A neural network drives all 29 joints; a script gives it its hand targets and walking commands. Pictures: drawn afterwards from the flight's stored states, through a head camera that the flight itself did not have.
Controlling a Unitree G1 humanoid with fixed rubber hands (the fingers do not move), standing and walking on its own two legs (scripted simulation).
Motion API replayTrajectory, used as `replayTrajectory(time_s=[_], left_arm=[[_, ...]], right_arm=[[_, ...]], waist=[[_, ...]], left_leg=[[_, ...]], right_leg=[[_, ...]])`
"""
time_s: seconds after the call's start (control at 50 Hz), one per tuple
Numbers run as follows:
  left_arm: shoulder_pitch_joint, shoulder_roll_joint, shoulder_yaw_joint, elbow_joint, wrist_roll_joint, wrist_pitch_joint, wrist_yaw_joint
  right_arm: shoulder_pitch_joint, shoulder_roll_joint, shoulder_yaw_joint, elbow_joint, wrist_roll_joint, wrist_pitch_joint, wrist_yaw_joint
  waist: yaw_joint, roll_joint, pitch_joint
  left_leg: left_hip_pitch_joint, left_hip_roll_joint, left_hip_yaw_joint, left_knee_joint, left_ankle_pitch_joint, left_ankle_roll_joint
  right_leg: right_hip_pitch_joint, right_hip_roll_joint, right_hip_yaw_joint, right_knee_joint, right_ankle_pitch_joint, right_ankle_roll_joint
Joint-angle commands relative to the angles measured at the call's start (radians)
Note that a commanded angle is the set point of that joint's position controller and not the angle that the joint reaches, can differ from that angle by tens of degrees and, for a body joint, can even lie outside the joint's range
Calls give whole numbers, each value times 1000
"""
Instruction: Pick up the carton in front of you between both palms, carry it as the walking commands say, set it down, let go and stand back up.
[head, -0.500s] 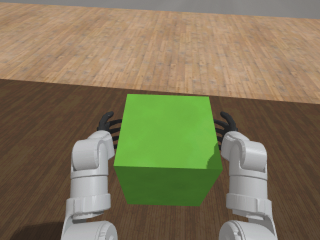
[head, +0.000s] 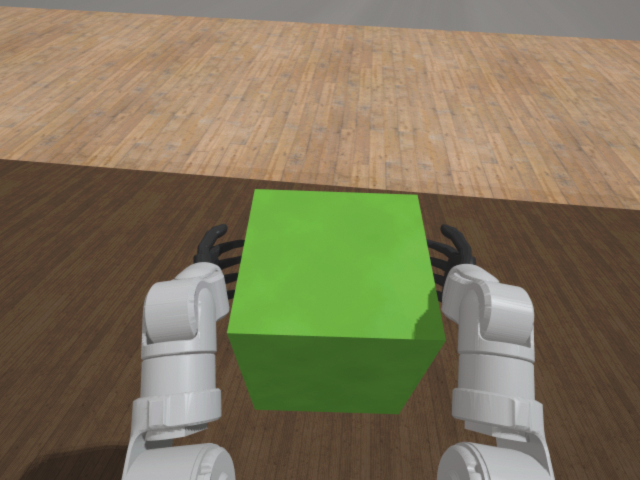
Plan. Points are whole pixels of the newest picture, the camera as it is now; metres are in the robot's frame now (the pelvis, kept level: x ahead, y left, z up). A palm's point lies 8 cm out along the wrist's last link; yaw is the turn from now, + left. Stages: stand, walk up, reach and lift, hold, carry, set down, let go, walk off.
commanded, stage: carry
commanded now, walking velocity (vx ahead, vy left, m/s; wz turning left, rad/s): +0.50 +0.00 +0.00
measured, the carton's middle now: (331, 308) +0.34 +0.00 +0.04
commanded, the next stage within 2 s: none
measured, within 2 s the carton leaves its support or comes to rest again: neither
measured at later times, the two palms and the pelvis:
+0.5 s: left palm (268, 226) +0.47 +0.09 +0.08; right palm (459, 222) +0.48 -0.21 +0.08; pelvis +0.14 -0.05 -0.01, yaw -1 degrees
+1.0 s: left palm (275, 172) +0.75 +0.12 -0.01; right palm (410, 180) +0.73 -0.18 -0.01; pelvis +0.41 +0.00 -0.07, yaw -2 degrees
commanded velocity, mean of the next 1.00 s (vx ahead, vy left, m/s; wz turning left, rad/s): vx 0.50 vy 0.00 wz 0.00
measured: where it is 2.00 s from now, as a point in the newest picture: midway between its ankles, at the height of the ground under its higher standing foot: (329, 320)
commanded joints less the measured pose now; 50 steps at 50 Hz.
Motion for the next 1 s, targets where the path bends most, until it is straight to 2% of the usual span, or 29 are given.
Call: replayTrajectory(time_s=[0.0,0.02,0.04,0.06,0.08,0.12,0.16,0.22,0.24,0.28,0.3,0.32,0.34,0.38,0.46,0.52,0.58,0.66,0.7,0.72,0.74,0.76,0.78,0.8,0.82,0.84,0.86,0.92,0.98], left_arm=[[-684,-785,-578,-94,-186,-39,-14],[-697,-785,-576,-92,-181,-40,-13],[-701,-784,-573,-85,-178,-41,-12],[-699,-782,-572,-79,-178,-41,-10],[-690,-777,-569,-68,-176,-43,-8],[-662,-772,-554,-45,-174,-44,-4],[-651,-771,-546,-47,-175,-47,-2],[-629,-764,-530,-40,-162,-53,-1],[-615,-758,-524,-35,-155,-54,0],[-585,-753,-516,-31,-141,-56,0],[-569,-743,-510,-23,-122,-59,2],[-560,-714,-498,-21,-106,-62,3],[-542,-721,-499,-18,-107,-61,2],[-575,-744,-542,-81,-146,-73,-6],[-729,-811,-653,-240,-251,-108,-25],[-707,-796,-703,-272,-294,-114,-32],[-638,-779,-716,-260,-301,-110,-33],[-579,-780,-717,-207,-295,-101,-38],[-563,-786,-714,-172,-282,-95,-39],[-559,-787,-711,-153,-274,-91,-39],[-559,-781,-699,-133,-264,-87,-38],[-562,-774,-678,-119,-250,-82,-33],[-542,-774,-668,-66,-241,-71,-27],[-533,-780,-663,-88,-245,-73,-22],[-583,-801,-655,-101,-244,-78,-19],[-600,-836,-646,-104,-231,-87,-20],[-595,-861,-640,-109,-211,-100,-22],[-589,-902,-645,-122,-180,-143,-31],[-529,-883,-663,-143,-164,-181,-25]], right_arm=[[-634,796,573,-48,179,-1,17],[-644,797,572,-45,180,-2,17],[-654,795,576,-43,181,-3,17],[-653,789,576,-37,180,-5,16],[-635,784,574,-27,180,-7,15],[-622,773,581,-33,191,-12,12],[-637,788,601,-59,215,-19,9],[-654,807,629,-76,245,-27,12],[-662,809,635,-80,255,-29,13],[-658,821,647,-75,270,-30,17],[-660,829,650,-70,278,-29,21],[-651,846,651,-70,276,-27,25],[-656,833,636,-61,268,-29,23],[-636,842,623,-48,260,-33,22],[-632,867,634,-94,241,-53,18],[-558,815,634,-131,209,-62,6],[-502,759,627,-171,183,-62,1],[-459,711,611,-180,153,-51,9],[-432,689,590,-158,133,-45,12],[-404,673,575,-136,121,-43,12],[-389,656,560,-120,112,-40,13],[-374,633,542,-99,111,-39,11],[-397,598,526,-81,88,-39,1],[-379,628,533,-76,118,-43,1],[-421,688,562,-95,147,-52,9],[-479,747,590,-117,174,-61,21],[-541,800,629,-143,207,-74,33],[-643,896,719,-186,286,-120,64],[-592,897,752,-189,306,-151,71]], waist=[[-6,17,-282],[-16,36,-237],[-29,74,-196],[-41,129,-165],[-55,145,-162],[-73,128,-215],[-87,135,-265],[-84,136,-273],[-73,127,-270],[-17,72,-310],[24,-36,-360],[32,-235,-352],[43,-212,-357],[61,-67,-329],[51,-86,-332],[57,-75,-319],[80,-73,-311],[112,-77,-271],[72,-86,-273],[28,-64,-303],[-12,-6,-338],[-5,116,-382],[-51,314,-523],[-74,285,-541],[-69,193,-441],[-59,87,-383],[-43,45,-352],[-21,81,-356],[-41,97,-382]], left_leg=[[11,169,-238,-203,-287,70],[19,191,-287,-245,-378,96],[47,229,-351,-290,-408,121],[86,285,-412,-316,-329,147],[135,322,-447,-305,-176,174],[272,344,-447,-243,153,198],[346,333,-411,-194,319,187],[317,298,-350,-151,319,153],[275,279,-314,-126,284,134],[58,222,-173,17,227,63],[-104,142,-92,201,162,6],[-387,35,-14,417,-220,-42],[-508,29,-58,484,-404,-43],[-579,74,-64,521,-359,-37],[-500,110,-62,422,-152,-62],[-484,107,-43,304,-7,-72],[-421,78,-6,86,174,-55],[-242,39,24,-185,390,-16],[-77,36,22,-251,431,8],[64,38,36,-288,454,11],[234,90,12,-258,487,0],[443,272,-165,-97,791,1],[716,464,-540,-79,773,190],[709,476,-687,-161,348,268],[580,415,-668,-223,165,246],[463,388,-607,-243,143,211],[367,365,-539,-242,193,191],[241,325,-433,-272,181,149],[338,311,-348,-213,520,140]], right_leg=[[92,-108,138,-57,-391,-57],[15,-83,121,-26,-480,-56],[-66,-45,80,38,-470,-48],[-129,-4,17,118,-380,-35],[-173,5,19,156,-337,-30],[-246,9,37,194,-371,-23],[-260,25,29,200,-369,-17],[-188,50,-1,125,-321,-10],[-121,61,-16,63,-277,-11],[232,40,-15,-72,-153,-28],[425,-87,208,-100,-210,-97],[589,-315,539,-85,59,-183],[654,-338,590,-38,152,-225],[621,-310,518,9,214,-212],[486,-243,384,-34,182,-168],[479,-213,312,-38,320,-165],[504,-138,226,8,452,-140],[462,-99,170,78,318,-109],[409,-95,147,193,330,-85],[364,-77,111,315,334,-64],[250,-48,76,484,187,-40],[14,-5,54,679,-300,-10],[-266,115,72,939,-650,35],[-403,80,115,1019,-641,15],[-437,51,124,981,-589,-1],[-414,19,119,916,-546,-1],[-380,-7,119,828,-512,-2],[-295,-36,106,675,-438,10],[-364,-36,83,582,-293,23]])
